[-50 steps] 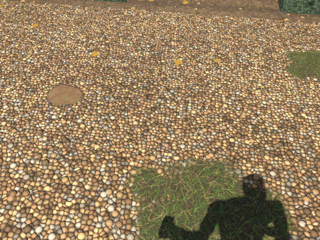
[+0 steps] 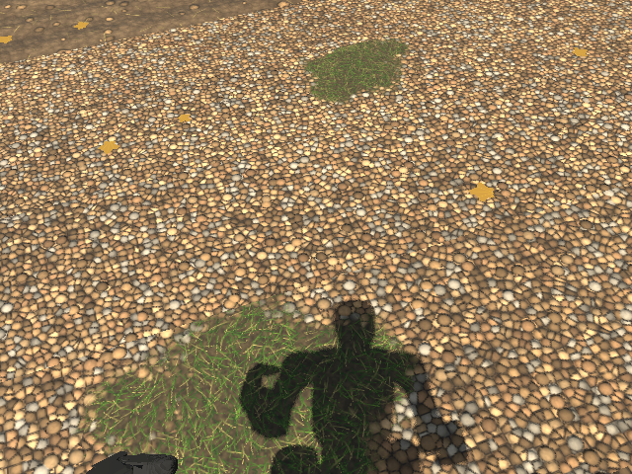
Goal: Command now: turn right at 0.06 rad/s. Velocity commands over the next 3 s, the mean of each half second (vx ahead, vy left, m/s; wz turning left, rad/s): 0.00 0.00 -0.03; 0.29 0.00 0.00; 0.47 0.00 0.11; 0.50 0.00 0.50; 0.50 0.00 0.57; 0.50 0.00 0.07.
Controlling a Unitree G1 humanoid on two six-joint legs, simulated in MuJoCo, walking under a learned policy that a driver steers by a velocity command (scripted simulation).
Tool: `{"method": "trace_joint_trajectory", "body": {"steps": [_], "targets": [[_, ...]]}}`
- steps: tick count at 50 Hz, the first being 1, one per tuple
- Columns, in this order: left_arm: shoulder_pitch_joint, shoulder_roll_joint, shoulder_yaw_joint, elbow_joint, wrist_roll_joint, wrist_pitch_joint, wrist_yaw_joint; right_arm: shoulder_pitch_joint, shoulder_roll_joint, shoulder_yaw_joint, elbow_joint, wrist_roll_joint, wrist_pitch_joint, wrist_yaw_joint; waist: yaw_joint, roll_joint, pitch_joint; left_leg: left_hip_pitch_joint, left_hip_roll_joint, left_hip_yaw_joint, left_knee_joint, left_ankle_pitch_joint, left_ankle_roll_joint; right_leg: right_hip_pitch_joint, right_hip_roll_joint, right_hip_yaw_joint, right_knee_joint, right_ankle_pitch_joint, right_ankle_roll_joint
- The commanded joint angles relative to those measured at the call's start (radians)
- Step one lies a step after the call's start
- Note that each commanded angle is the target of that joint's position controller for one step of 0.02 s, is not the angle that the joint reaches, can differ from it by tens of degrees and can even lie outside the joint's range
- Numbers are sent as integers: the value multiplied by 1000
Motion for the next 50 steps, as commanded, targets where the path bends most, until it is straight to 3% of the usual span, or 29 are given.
{"method": "trace_joint_trajectory", "body": {"steps": [1,3,9,25,26,28,29,30,31,32,34,36,37,38,39,40,41,42,43,44,45,47,48,49,50], "targets": [[-11,157,42,-89,19,-17,8,-117,-119,-25,-99,14,-25,-9,61,-27,-59,-78,12,-52,-155,102,47,95,-144,177,-168,-70,51],[-3,140,34,-85,7,-17,11,-105,-98,-15,-101,9,-19,-5,43,-38,-85,-17,-1,-34,-147,122,44,86,-115,145,-157,16,30],[33,132,38,-84,7,-12,14,-77,-93,-12,-97,4,-10,-2,26,-23,-100,24,-10,-9,-130,161,43,100,-106,123,-114,243,9],[75,151,40,-61,3,1,32,-163,-104,-30,-137,-2,-11,1,25,-12,-90,87,-25,-3,-128,179,41,64,-93,103,-123,221,17],[96,149,40,-54,2,5,34,-145,-101,-31,-132,-2,-7,0,26,-15,-84,83,-29,0,-141,105,42,65,-94,107,-143,129,13],[151,205,65,-46,20,14,53,-136,-138,-50,-134,-17,1,-14,52,-32,-24,9,-56,14,-132,-125,75,60,-100,136,-193,-213,-41],[173,215,72,-41,33,11,64,-149,-137,-54,-141,-28,-1,-22,69,-61,0,-51,-67,19,-101,-187,93,75,-139,203,-231,-341,-90],[205,203,70,-33,39,2,76,-168,-118,-52,-150,-33,-7,-28,90,-105,6,-122,-76,23,-37,-173,97,129,-215,318,-282,-398,-151],[220,184,63,-27,34,-8,86,-173,-98,-48,-155,-34,-17,-32,98,-146,3,-171,-84,19,11,-113,101,183,-298,442,-324,-411,-205],[217,158,53,-24,21,-12,97,-167,-90,-46,-154,-30,-31,-36,96,-159,2,-169,-86,8,11,-78,114,198,-346,499,-343,-401,-229],[150,148,40,-22,18,-3,105,-142,-65,-41,-150,-28,-52,-42,50,-126,12,3,-101,33,-93,-44,142,90,-327,426,-345,-346,-203],[81,164,40,-26,52,19,100,-46,-43,-38,-129,-35,-66,-43,-10,-111,3,225,-120,59,-116,14,160,-53,-241,261,-282,-292,-154],[64,135,32,-38,62,21,102,30,-63,-43,-111,-36,-73,-42,-33,-45,-19,342,-92,-1,-130,-4,195,-142,-186,193,-174,-228,-116],[18,116,32,-70,72,18,96,168,-149,-71,-75,-45,-83,-51,-84,118,-45,502,33,-259,-220,101,311,-318,-56,68,133,-133,-30],[5,103,27,-78,84,-2,81,287,-209,-94,-71,-57,-85,-59,-151,211,-81,641,242,-577,-347,326,467,-513,-12,62,442,-291,33],[10,90,31,-60,66,-28,82,294,-174,-87,-60,-64,-86,-55,-125,98,-8,608,329,-596,-376,335,478,-639,-54,153,600,-321,34],[29,94,35,-35,64,-40,91,246,-136,-78,-54,-67,-80,-51,-82,36,28,542,307,-505,-366,344,437,-644,-94,164,696,-254,48],[44,109,41,-19,82,-42,93,194,-90,-62,-65,-65,-70,-50,-51,13,14,480,256,-415,-378,359,406,-611,-112,141,689,-188,54],[62,101,42,-3,95,-36,92,152,-56,-50,-68,-57,-61,-52,-15,15,7,425,207,-334,-395,330,371,-563,-131,124,629,-120,56],[63,76,35,13,99,-32,84,137,-38,-41,-71,-49,-52,-59,-8,15,21,370,161,-276,-423,266,339,-527,-151,106,544,-51,62],[40,62,32,23,87,-27,75,142,-43,-42,-66,-46,-47,-65,-15,19,24,343,124,-233,-458,221,320,-486,-151,79,445,27,70],[-10,-6,4,29,68,-12,45,159,-81,-49,-42,-62,-39,-53,-29,26,37,194,68,-133,-474,221,305,-328,-134,2,313,148,71],[-32,-8,-2,21,69,-9,35,159,-84,-48,-33,-65,-39,-43,-23,40,20,145,65,-133,-469,218,307,-258,-112,-21,285,150,61],[1,-1,-4,26,78,-11,29,167,-88,-49,-17,-93,-42,-36,-3,67,29,118,91,-144,-422,245,304,-245,-133,33,357,270,39],[54,30,4,40,99,-16,26,129,-99,-48,-35,-104,-47,-33,22,49,16,73,85,-127,-379,259,311,-205,-118,5,399,295,25]]}}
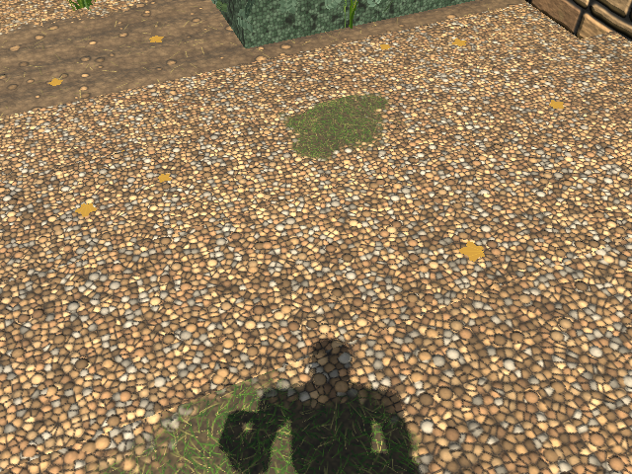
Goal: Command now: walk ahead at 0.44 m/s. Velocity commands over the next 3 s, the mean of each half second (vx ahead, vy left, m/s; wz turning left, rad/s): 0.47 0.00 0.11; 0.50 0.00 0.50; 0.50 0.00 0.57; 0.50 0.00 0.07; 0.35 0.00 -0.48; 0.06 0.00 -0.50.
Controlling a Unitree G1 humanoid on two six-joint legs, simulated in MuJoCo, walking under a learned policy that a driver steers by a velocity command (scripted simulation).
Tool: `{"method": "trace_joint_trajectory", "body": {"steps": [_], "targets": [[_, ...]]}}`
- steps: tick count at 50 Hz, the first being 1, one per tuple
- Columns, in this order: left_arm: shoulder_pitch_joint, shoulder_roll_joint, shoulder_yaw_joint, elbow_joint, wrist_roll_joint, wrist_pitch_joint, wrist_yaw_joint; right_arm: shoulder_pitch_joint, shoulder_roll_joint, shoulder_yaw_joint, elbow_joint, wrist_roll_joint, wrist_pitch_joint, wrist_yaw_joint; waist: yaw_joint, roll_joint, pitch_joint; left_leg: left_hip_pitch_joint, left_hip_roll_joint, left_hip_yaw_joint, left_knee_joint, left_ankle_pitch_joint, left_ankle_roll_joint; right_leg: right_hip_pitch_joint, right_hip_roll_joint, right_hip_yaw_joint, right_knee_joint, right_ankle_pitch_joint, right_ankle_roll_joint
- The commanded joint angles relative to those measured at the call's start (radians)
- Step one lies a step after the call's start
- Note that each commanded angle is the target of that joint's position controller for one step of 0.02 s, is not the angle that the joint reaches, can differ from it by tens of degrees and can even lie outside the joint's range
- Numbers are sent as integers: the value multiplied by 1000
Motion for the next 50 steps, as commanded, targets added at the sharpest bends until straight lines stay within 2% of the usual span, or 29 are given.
{"method": "trace_joint_trajectory", "body": {"steps": [1,2,5,7,8,9,10,11,12,14,15,16,18,19,20,21,22,24,26,32,38,42,43,44,45,46,47,48,50], "targets": [[16,64,7,-57,23,-17,-15,-122,-164,-34,-82,-23,-27,10,83,95,96,-263,226,-155,-42,299,210,116,17,-30,59,109,-33],[-77,55,-4,-86,8,-18,3,-9,-131,-26,-3,-36,-38,-9,25,83,131,54,277,-244,51,206,184,-226,-88,178,-66,271,-14],[-301,-7,-27,-102,15,-24,22,350,-73,-11,122,15,-25,-55,-179,70,167,497,291,-321,200,124,184,-695,-101,95,-300,336,32],[-294,-53,-58,-51,4,-12,-2,258,-58,11,88,10,-5,-27,-150,24,192,-24,166,-172,174,25,161,-202,-81,-21,-518,676,5],[-285,-58,-60,-59,4,3,-13,199,-91,13,79,-26,4,8,-101,73,202,-362,157,-159,107,-75,163,149,-61,-54,-394,720,-14],[-235,0,-45,-53,4,14,-18,111,-121,10,54,-28,-5,29,-26,81,225,-507,166,-167,102,-110,162,295,-65,-30,-291,677,-16],[-255,97,16,-34,-118,17,-14,30,-187,-51,58,106,1,-11,3,28,298,-431,182,-173,166,-13,120,260,-63,31,-424,604,3],[-117,97,-14,14,15,28,-1,60,-186,-3,68,4,-15,23,38,10,218,-374,156,-149,248,-117,96,339,-71,-19,-388,584,14],[0,118,5,62,33,41,5,32,-230,-27,86,18,-15,37,95,-9,203,-276,155,-140,388,-6,70,395,-79,-13,-483,557,15],[367,242,71,202,4,43,26,129,-209,-10,169,-51,14,85,214,-112,55,-417,65,-81,886,128,-40,934,-86,-25,-511,665,-13],[571,246,77,231,29,41,2,435,17,29,241,-31,12,111,154,-279,-363,-530,-18,-98,1354,-328,-61,1396,-233,85,-141,1007,-236],[640,216,63,231,30,36,-22,388,-59,15,205,-13,11,129,208,-243,-479,-656,-71,-163,1637,-428,-79,1474,-317,272,-127,1019,-358],[446,231,56,236,-22,17,-24,-86,-134,-12,15,52,-17,106,223,-167,-119,-1038,-12,-98,1696,-259,-46,994,-370,443,-499,57,-326],[282,145,29,194,-1,10,-21,-79,-124,-5,30,53,-31,76,158,2,38,-944,91,-193,1495,8,-2,649,-415,430,-595,-99,-293],[282,114,13,205,24,3,-29,-73,-98,-4,45,47,-30,51,109,-10,103,-860,130,-209,1470,85,13,421,-465,477,-620,-23,-320],[210,-42,-37,186,22,-26,-5,-69,-51,14,60,21,-19,37,36,23,114,-760,204,-258,1187,268,43,287,-413,402,-698,-4,-284],[154,-63,-45,181,1,-50,9,-80,-7,18,62,5,1,40,4,-19,148,-688,217,-234,1013,277,64,180,-387,296,-777,8,-278],[163,-24,-33,201,-15,-71,50,-114,-6,18,59,2,16,59,14,-110,128,-670,211,-214,816,314,65,231,-332,180,-828,59,-288],[208,19,-20,241,11,-71,66,-194,-26,19,26,15,9,75,39,-58,112,-720,211,-199,614,366,56,362,-311,67,-802,231,-283],[302,42,-15,312,35,-57,58,-412,-47,4,-35,47,32,95,97,-10,130,-653,126,-79,461,627,34,496,-219,-211,-770,388,-187],[448,69,13,397,16,-29,70,-583,-55,-24,-70,32,30,79,161,-33,186,-769,79,-24,285,312,40,895,-281,-238,-732,543,-155],[391,129,50,391,27,-14,79,-463,-109,-63,-41,53,12,50,52,-99,111,-424,-49,72,224,280,87,830,-277,-318,-492,1024,-127],[369,124,46,380,45,-22,69,-286,-165,-92,15,58,-7,30,-2,-88,9,-107,-74,53,312,385,131,621,-228,-331,-293,955,-87],[397,27,10,344,60,-29,48,-42,-194,-104,87,61,-10,10,-54,71,-208,422,56,-230,337,338,268,202,-130,-290,-8,548,13],[268,74,25,316,31,-30,-4,189,-216,-102,165,30,3,4,-133,104,-276,606,210,-588,82,328,356,-20,71,-207,333,-390,52],[75,26,12,234,-12,-38,-25,207,-246,-126,213,10,-28,4,-171,54,-110,567,244,-626,3,226,298,-248,63,8,388,-397,-10],[-42,50,19,202,-18,-49,-7,70,-238,-132,192,33,-45,7,-148,42,63,326,234,-561,-19,207,269,-276,-12,71,386,-345,-21],[6,75,28,190,3,-46,23,-36,-144,-93,183,51,-57,19,-54,52,35,162,213,-519,-34,233,279,-142,-38,96,335,-300,-37],[76,-35,0,186,19,-33,66,-191,-48,-48,144,63,-62,43,74,48,81,-202,201,-463,-90,329,296,107,-77,105,219,-260,-42]]}}
Over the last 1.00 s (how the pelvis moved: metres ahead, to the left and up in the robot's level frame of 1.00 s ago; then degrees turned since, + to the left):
0.13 0.04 0.01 0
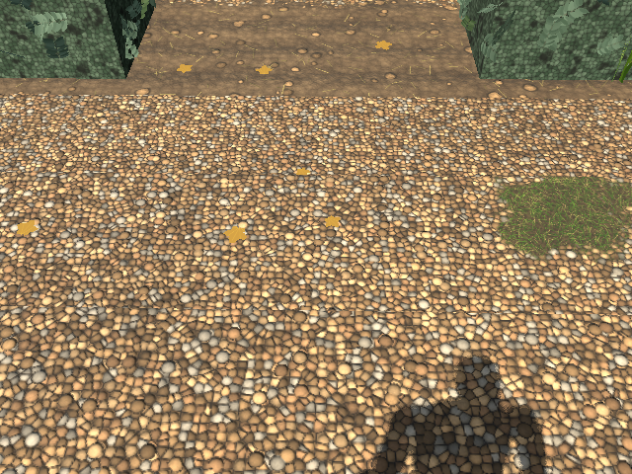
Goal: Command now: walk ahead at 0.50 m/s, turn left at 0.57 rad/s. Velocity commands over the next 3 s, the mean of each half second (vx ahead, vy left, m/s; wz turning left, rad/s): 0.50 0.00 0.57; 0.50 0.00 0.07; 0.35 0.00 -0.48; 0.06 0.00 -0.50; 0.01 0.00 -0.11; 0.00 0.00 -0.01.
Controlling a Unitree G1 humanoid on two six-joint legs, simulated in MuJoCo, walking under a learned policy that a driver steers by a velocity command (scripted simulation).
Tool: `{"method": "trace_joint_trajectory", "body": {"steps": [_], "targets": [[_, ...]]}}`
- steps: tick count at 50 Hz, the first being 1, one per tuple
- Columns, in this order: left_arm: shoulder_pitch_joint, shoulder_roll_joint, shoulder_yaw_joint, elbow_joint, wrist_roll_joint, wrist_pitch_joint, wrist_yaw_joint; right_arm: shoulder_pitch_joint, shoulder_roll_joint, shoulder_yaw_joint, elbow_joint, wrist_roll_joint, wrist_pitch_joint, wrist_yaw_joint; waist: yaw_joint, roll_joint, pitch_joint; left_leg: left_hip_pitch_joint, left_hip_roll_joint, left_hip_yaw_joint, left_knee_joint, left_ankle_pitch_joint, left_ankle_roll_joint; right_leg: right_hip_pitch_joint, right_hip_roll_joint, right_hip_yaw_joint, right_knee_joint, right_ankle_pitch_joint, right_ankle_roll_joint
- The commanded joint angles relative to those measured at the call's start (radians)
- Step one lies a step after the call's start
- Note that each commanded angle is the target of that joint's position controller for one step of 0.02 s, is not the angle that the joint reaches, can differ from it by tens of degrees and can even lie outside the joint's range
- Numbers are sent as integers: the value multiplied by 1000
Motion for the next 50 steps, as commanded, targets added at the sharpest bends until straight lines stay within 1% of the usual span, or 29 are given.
{"method": "trace_joint_trajectory", "body": {"steps": [1,4,6,8,11,12,13,14,16,17,21,23,25,26,27,28,29,30,31,33,34,35,36,37,38,39,43,46,50], "targets": [[-63,-19,-14,-133,9,-4,40,-5,-9,21,-39,14,-21,23,48,37,10,7,294,-400,-308,154,253,-168,-35,68,-69,-5,-7],[-121,27,-14,-180,-15,16,50,-50,-103,4,-68,0,-25,37,67,34,29,-214,194,-270,-355,54,182,11,18,-14,-373,100,39],[-126,-25,-36,-203,-4,9,31,8,-141,-6,-77,-35,-7,52,50,88,7,-398,109,-200,-272,41,160,209,94,-97,-326,381,57],[62,17,-24,-171,7,-5,32,-44,-116,-2,-122,-71,-9,50,150,73,-7,-498,130,-238,-78,197,151,323,80,-89,-196,433,72],[593,154,40,-48,12,-22,59,-239,-158,-33,-250,-49,-44,63,406,-104,-54,-614,39,-286,527,362,137,653,139,-103,-390,191,27],[646,146,24,-10,11,-37,62,-158,15,4,-230,-44,-54,87,346,-185,-67,-631,-83,-235,946,-196,93,630,-85,226,-591,354,-184],[379,170,-5,-109,-6,-51,9,105,79,11,-186,-29,-47,88,74,-89,-87,-743,-75,-215,1140,-372,64,490,-332,605,-686,892,-453],[174,170,13,-144,-10,-53,-24,180,-15,-13,-159,-23,-14,65,20,-52,30,-832,25,-250,1256,-314,19,313,-447,697,-738,737,-510],[-56,-82,-66,-189,-38,-46,-22,64,-47,1,-168,-73,42,9,6,96,-25,-817,159,-268,1095,-71,-58,110,-364,603,-776,298,-398],[-137,-116,-80,-196,-23,-41,-1,38,-7,21,-171,-84,58,-6,-29,77,-46,-699,201,-223,954,-6,-83,22,-243,425,-763,296,-313],[115,-5,-67,-79,3,-45,80,-21,4,39,-170,-81,27,68,53,-6,11,-401,198,5,784,142,-81,-179,-98,39,-701,251,-206],[445,-62,-91,28,-37,-63,118,-293,-11,52,-243,-90,16,70,237,-2,53,-899,279,-80,341,532,-84,373,-101,85,-528,82,-161],[474,2,-77,54,-48,-53,93,-419,3,71,-250,-39,30,57,250,5,72,-507,223,67,-24,695,-87,90,-55,37,-583,-2,-158],[417,58,-66,50,-7,-42,47,-407,20,80,-264,-29,53,51,204,-30,88,-202,198,97,67,744,-80,-173,-86,33,-656,-60,-157],[251,101,-9,1,-93,-43,43,-438,-8,49,-252,108,85,50,148,54,151,-33,128,82,106,737,-76,-322,-103,56,-679,-160,-126],[175,180,3,-7,-160,-31,63,-412,-58,48,-273,186,82,46,111,-9,137,-33,118,-3,121,607,-55,-318,-110,40,-621,-26,-126],[206,108,-2,6,-83,-17,47,-350,-35,43,-208,97,110,29,98,-12,169,-27,123,95,70,656,-72,-196,-100,-31,-578,-87,-100],[304,76,-42,58,7,-30,14,-221,-89,64,-203,-135,114,36,86,-17,157,-91,271,-38,-73,685,-27,5,-151,58,-459,-129,-92],[314,87,-25,85,-12,-24,8,-192,-118,30,-186,-141,118,30,70,-17,155,-134,252,3,-177,598,-15,178,-143,61,-374,-1,-89],[386,95,-34,144,31,8,-24,72,-188,-15,-100,-74,79,6,-15,56,67,396,212,82,-219,716,35,-5,-98,1,-101,164,-27],[366,48,5,106,-114,40,42,183,-233,-35,-2,-7,84,-1,-39,181,-47,774,332,14,117,1134,53,-398,86,-188,323,-363,-25],[397,65,0,66,-130,50,75,300,-221,-34,-12,41,85,-9,-62,241,-327,1023,500,-216,271,1207,134,-565,51,-60,609,-425,-24],[318,118,19,43,-111,46,84,305,-181,-30,-24,68,92,-13,-105,182,-399,965,508,-295,180,938,166,-612,21,-27,638,-343,-42],[214,-21,-34,-7,21,2,-6,297,-116,14,-41,-39,65,8,-89,167,-474,784,436,-265,16,496,248,-438,-10,71,483,-164,-20],[109,-39,-35,-59,-3,-29,-4,172,-112,11,-65,-35,56,21,-53,125,-174,568,479,-456,-116,126,272,-660,-12,110,295,60,17],[69,26,-23,-53,-1,-47,19,115,-96,10,-73,-57,56,30,-23,32,-77,402,475,-432,-186,67,268,-612,-53,105,207,136,17],[85,-10,-22,-5,5,-1,20,109,10,40,-80,-11,31,21,87,66,-50,161,500,-303,-317,413,308,-453,-109,110,-163,194,38],[-61,-55,-49,-68,-16,14,-11,66,-30,29,-78,-35,28,12,88,34,-31,105,413,-87,-333,506,221,-331,-75,54,-441,378,0],[-187,19,-31,-122,-42,22,-43,92,-50,28,-38,-56,23,10,68,59,46,114,387,53,-348,339,151,-300,-20,37,-471,600,-38]]}}
Over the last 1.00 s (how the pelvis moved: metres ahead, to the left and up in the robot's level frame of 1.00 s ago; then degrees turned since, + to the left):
0.60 0.01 -0.17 21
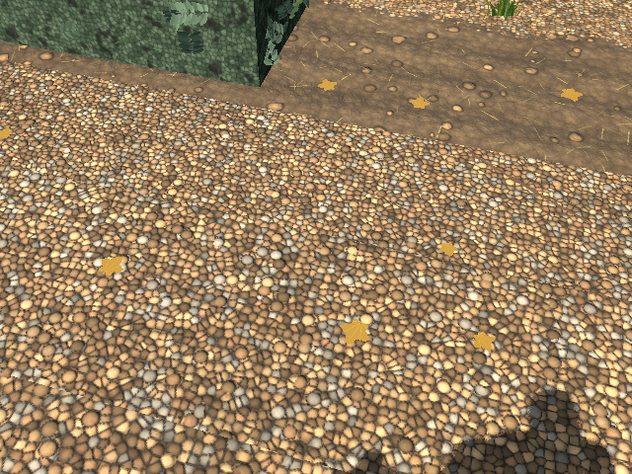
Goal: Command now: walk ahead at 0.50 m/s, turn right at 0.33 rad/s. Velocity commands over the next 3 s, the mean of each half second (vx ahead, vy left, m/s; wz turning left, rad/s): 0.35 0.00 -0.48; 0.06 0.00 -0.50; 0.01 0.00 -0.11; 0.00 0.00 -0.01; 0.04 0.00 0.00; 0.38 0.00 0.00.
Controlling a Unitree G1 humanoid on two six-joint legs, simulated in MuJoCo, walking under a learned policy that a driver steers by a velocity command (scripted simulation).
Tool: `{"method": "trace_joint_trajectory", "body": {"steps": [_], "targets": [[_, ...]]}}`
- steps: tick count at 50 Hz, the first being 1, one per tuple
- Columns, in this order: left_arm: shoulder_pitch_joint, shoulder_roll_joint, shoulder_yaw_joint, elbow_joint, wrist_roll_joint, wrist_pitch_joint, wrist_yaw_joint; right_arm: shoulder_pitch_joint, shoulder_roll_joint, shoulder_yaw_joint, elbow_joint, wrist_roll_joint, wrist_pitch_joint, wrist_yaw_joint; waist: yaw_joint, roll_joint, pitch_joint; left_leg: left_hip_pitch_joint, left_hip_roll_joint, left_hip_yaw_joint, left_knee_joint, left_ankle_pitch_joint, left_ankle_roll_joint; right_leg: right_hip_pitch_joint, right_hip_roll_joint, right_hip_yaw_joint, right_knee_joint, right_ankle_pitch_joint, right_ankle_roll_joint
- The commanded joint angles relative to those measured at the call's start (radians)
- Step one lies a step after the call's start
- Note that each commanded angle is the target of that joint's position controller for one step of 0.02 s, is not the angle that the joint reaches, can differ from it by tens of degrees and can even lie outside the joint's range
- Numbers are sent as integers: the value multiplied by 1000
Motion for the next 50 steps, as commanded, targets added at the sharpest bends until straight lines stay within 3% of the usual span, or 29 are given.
{"method": "trace_joint_trajectory", "body": {"steps": [1,6,8,9,10,11,12,13,14,15,17,18,19,21,24,29,31,33,34,35,36,37,38,39,40,43,45,47,50], "targets": [[24,39,7,-41,-11,6,-20,-68,-107,-14,-49,-10,-32,-12,72,83,86,-71,318,-91,-139,415,180,69,-9,28,-36,133,-28],[-157,63,37,-101,-3,-1,-14,73,-136,-24,18,-4,-16,-27,2,108,131,178,348,-19,-100,453,130,72,66,-72,-129,-78,-53],[-128,90,59,-105,-16,-13,-3,42,-180,-38,14,-2,-9,-33,51,125,99,157,337,41,25,722,101,241,131,-133,-157,-119,-77],[-46,116,75,-88,-28,-29,7,40,-184,-42,10,-14,-10,-35,87,127,33,70,296,90,170,868,65,440,175,-146,-116,-61,-107],[137,175,97,-43,-33,-44,24,62,-153,-38,-13,-24,-18,-36,110,40,-144,-151,225,121,441,757,-10,816,152,-65,-11,186,-188],[386,214,106,-15,-26,-40,35,100,-84,0,-52,-35,-34,-11,190,-119,-402,-521,89,46,744,238,-105,1288,-70,371,-144,120,-389],[584,214,110,70,3,-36,32,-82,-140,-22,-80,33,-26,27,280,-64,-384,-683,-11,-63,1043,-362,-96,1338,-192,601,-328,194,-398],[551,246,135,94,0,-60,35,-257,-143,-26,-142,52,-25,33,281,26,-178,-804,48,-193,1051,-342,-52,1179,-177,521,-367,179,-312],[397,225,135,64,-27,-73,38,-309,-171,-37,-154,36,-27,2,221,40,-52,-764,119,-217,1040,-281,-54,927,-156,425,-372,227,-300],[309,164,113,45,-39,-78,38,-271,-166,-37,-170,13,-28,-34,148,27,-86,-627,149,-232,1011,-262,-48,765,-137,377,-376,326,-320],[171,89,85,0,-46,-82,18,-215,-51,-8,-170,7,-11,-70,29,42,-53,-397,193,-232,893,-199,-51,453,-111,294,-462,419,-312],[134,89,83,-28,-43,-85,4,-210,-60,-9,-178,7,-3,-78,9,54,-54,-353,183,-221,835,-180,-61,398,-98,278,-506,395,-309],[100,123,93,-54,-43,-90,-5,-198,-90,-17,-180,16,6,-79,-3,46,-54,-321,168,-202,773,-144,-72,362,-78,249,-527,350,-296],[93,178,111,-85,-30,-94,-14,-198,-116,-27,-186,30,18,-78,-3,25,-42,-258,133,-167,691,-23,-103,276,-32,209,-534,257,-263],[192,167,108,-104,-7,-76,-16,-298,-101,-20,-239,8,33,-67,42,-23,-29,-293,108,-154,597,111,-114,303,-12,234,-486,181,-237],[269,189,124,-163,-16,-49,-23,-410,-159,-35,-300,36,14,-81,104,-30,-40,-373,75,-165,422,2,-124,530,-71,409,-385,129,-257],[251,201,127,-187,-24,-39,-23,-420,-166,-37,-314,55,6,-92,103,-19,-48,-368,57,-173,295,-7,-109,612,-86,468,-320,171,-252],[205,170,113,-208,-36,-25,-23,-353,-190,-47,-310,87,-7,-101,42,11,-86,-171,43,-155,105,239,-34,532,-23,450,-201,270,-195],[227,120,92,-214,-40,-22,-29,-294,-234,-61,-316,101,-18,-110,27,64,-181,13,145,-217,75,548,77,466,49,386,-86,166,-124],[285,15,59,-264,-33,-24,-25,-248,-342,-85,-334,80,-37,-120,58,266,-289,287,401,-504,82,1079,384,197,249,203,183,-480,23],[297,119,89,-263,-19,-24,-3,-248,-311,-88,-354,9,-44,-100,25,199,-194,229,567,-619,25,1115,490,3,233,134,414,-846,98],[288,196,106,-236,-11,-7,21,-281,-284,-95,-339,4,-53,-93,51,84,-101,122,535,-523,-7,994,404,5,137,111,533,-796,128],[277,206,110,-228,4,13,50,-341,-229,-80,-351,39,-53,-81,83,89,-80,49,439,-406,-9,860,309,53,96,98,595,-722,153],[284,188,105,-214,13,20,62,-411,-168,-55,-386,63,-48,-76,104,110,-86,-12,376,-329,-17,832,256,91,93,105,581,-635,170],[264,150,89,-222,23,18,55,-445,-159,-50,-412,62,-42,-80,107,122,-80,-62,336,-264,-24,815,238,122,95,77,609,-544,177],[229,142,84,-238,-4,14,19,-398,-218,-67,-430,37,-20,-86,67,106,-98,-73,265,-167,-48,715,248,147,114,50,612,-381,187],[237,154,89,-228,-7,14,13,-369,-205,-58,-417,46,-15,-66,76,116,-91,-33,266,-151,-27,689,231,152,84,68,484,-336,203],[273,129,84,-208,0,21,5,-418,-181,-41,-426,69,-20,-33,115,130,-88,-71,259,-125,28,674,179,245,19,42,284,-332,230],[259,100,69,-226,-6,34,-1,-391,-268,-69,-407,77,-22,-3,92,149,-75,-138,282,-166,112,649,165,381,21,-64,61,-456,229]]}}
Over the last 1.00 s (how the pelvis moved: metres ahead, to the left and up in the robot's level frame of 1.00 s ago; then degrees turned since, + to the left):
0.55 0.14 -0.16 16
